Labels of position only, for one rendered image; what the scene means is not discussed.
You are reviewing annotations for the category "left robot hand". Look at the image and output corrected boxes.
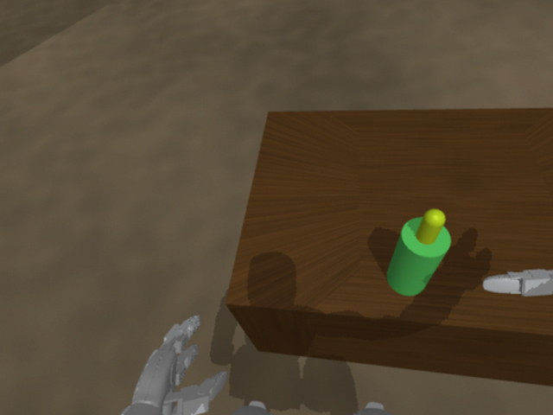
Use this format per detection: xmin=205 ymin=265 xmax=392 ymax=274
xmin=131 ymin=315 xmax=227 ymax=415

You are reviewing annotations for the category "bottle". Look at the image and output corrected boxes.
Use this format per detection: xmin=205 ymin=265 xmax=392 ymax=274
xmin=386 ymin=208 xmax=451 ymax=296

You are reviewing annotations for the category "right robot hand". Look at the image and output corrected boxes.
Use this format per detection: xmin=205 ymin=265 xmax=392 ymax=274
xmin=483 ymin=269 xmax=553 ymax=297

